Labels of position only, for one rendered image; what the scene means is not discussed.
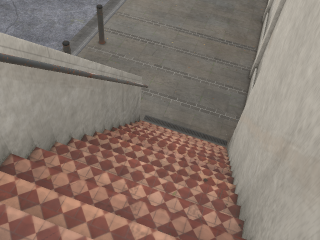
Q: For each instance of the stairs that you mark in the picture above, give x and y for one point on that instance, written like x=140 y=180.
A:
x=139 y=181

